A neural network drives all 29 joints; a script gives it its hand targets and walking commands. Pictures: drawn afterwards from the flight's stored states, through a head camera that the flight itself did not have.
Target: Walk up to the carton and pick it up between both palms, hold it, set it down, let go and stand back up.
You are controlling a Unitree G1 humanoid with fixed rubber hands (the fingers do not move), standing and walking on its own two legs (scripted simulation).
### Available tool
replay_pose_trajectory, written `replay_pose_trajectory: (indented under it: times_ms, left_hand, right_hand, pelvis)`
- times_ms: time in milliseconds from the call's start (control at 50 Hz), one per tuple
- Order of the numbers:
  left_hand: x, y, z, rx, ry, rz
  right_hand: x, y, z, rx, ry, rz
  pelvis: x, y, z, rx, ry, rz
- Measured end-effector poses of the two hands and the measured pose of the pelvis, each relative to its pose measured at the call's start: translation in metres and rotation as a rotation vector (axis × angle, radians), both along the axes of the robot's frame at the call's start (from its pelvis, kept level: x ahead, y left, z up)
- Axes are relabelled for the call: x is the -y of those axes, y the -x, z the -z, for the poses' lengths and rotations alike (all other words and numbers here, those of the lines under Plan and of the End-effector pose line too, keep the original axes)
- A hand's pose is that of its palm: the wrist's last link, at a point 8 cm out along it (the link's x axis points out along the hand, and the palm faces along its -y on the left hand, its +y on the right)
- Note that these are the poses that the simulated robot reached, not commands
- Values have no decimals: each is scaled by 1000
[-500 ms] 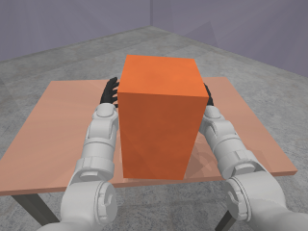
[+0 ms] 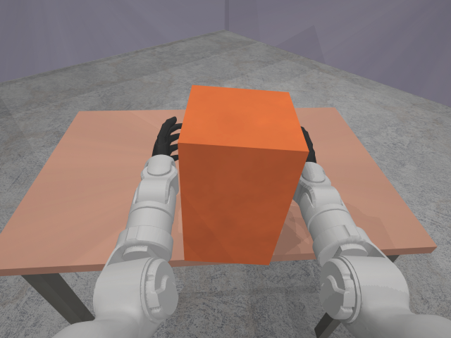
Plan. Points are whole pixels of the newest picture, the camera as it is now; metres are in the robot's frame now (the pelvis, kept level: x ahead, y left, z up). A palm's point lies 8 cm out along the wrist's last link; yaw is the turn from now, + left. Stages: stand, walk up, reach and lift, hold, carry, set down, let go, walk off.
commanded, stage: set down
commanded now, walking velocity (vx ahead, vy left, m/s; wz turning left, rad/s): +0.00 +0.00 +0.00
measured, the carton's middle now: (233, 181) +0.37 -0.02 +0.11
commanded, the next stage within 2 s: none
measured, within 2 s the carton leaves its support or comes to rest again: neither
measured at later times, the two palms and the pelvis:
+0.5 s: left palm (160, 162) +0.41 +0.12 +0.14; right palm (299, 168) +0.38 -0.15 +0.13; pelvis +0.01 +0.01 +0.00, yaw +0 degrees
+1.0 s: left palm (160, 163) +0.41 +0.12 +0.14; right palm (298, 171) +0.38 -0.15 +0.12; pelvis +0.01 +0.01 +0.00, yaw -1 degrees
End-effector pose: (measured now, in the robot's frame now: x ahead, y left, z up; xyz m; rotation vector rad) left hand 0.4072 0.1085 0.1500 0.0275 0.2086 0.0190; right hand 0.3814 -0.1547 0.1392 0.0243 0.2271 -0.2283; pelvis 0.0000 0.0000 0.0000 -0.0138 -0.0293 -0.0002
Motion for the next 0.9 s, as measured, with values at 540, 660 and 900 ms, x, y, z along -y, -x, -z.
replay_pose_trajectory:
  times_ms: [540,660,900]
  left_hand:
    - [-8,0,10,21,-11,17]
    - [-9,0,11,32,-10,19]
    - [-9,-1,13,46,-7,26]
  right_hand:
    - [-8,1,9,135,3,0]
    - [-7,1,11,162,7,2]
    - [-8,0,15,194,18,-7]
  pelvis:
    - [-5,-7,-1,50,-4,4]
    - [-5,-9,-1,56,-5,6]
    - [-6,-12,-1,61,-7,12]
